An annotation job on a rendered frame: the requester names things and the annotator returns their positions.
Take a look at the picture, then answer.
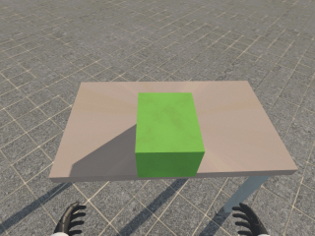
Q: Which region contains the left robot hand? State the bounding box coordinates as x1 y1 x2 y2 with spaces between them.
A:
53 201 86 236

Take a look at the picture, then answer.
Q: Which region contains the carton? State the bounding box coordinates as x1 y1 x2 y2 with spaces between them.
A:
135 92 205 178

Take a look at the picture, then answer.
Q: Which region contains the table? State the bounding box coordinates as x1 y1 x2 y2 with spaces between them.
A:
48 81 298 212

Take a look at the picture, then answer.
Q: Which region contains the right robot hand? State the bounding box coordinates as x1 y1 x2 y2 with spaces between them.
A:
232 203 269 236

